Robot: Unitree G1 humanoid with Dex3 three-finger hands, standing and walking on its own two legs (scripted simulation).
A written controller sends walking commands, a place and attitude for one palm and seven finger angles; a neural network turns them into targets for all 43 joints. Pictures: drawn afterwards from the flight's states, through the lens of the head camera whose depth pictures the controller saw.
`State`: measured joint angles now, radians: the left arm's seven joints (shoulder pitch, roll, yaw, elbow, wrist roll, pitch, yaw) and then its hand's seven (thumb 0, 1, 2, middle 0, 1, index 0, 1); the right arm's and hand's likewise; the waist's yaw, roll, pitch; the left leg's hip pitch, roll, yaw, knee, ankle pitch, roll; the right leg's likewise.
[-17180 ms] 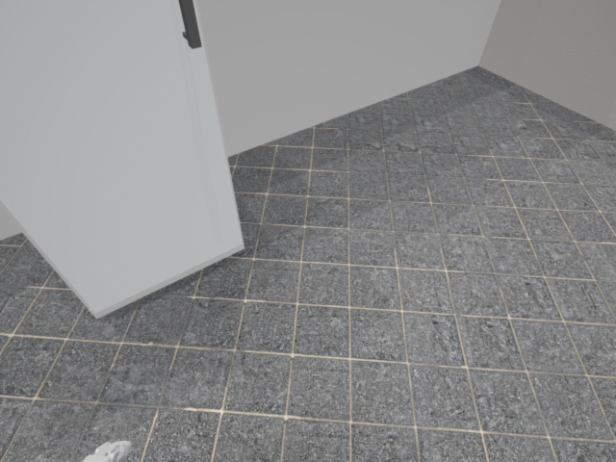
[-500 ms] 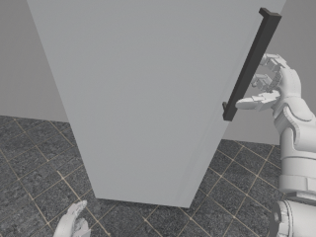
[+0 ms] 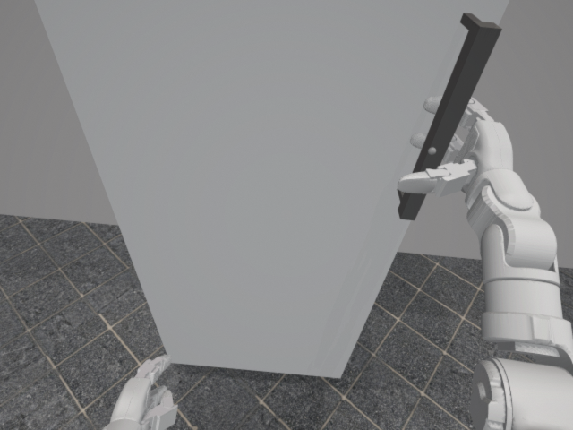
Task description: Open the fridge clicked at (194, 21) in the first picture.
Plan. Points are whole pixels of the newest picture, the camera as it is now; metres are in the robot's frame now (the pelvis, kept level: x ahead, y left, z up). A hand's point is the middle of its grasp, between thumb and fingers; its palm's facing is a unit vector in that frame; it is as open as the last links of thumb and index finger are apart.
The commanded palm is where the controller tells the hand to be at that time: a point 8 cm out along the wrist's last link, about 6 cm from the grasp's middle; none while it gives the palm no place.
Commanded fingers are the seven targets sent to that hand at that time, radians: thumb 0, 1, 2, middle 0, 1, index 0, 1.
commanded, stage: slide the fingers in behind the handle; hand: right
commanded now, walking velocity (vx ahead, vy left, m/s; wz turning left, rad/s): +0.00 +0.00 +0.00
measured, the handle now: (433, 130) +0.45 -0.16 +0.25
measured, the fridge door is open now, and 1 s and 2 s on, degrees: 0 0 0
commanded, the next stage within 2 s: grip the handle and tug to test in 0.90 s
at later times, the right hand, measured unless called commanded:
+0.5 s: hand (421, 148) +0.40 -0.13 +0.25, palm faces +0.05 +1.00 -0.01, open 14.1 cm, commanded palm +0.37 -0.17 +0.25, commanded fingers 0.00 0.50 -0.30 0.30 1.20 0.30 1.20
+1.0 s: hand (423, 150) +0.39 -0.13 +0.25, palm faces +0.04 +1.00 -0.01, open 14.2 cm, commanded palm +0.36 -0.17 +0.25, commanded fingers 0.00 0.45 -0.32 0.31 1.21 0.31 1.21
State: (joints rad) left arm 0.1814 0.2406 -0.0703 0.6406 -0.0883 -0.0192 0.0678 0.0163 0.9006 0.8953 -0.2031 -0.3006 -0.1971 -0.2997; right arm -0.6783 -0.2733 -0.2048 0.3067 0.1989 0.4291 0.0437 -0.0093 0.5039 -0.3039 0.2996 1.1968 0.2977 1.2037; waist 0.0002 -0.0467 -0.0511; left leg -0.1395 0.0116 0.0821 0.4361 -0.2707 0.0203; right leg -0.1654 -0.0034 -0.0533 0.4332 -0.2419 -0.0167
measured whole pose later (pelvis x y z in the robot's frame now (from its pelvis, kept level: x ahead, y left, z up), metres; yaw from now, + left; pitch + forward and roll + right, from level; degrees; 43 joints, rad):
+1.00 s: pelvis +0.00 +0.00 +0.00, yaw +0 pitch -2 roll +0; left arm 0.17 0.24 -0.06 0.64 -0.08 0.00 0.06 0.02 0.90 0.90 -0.20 -0.30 -0.20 -0.30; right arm -0.65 -0.23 -0.17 0.21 0.19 0.46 -0.01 -0.01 0.50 -0.30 0.30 1.20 0.25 1.20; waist -0.01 -0.05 -0.05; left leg -0.13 0.01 0.09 0.44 -0.28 0.02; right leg -0.16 0.00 -0.05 0.44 -0.25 -0.01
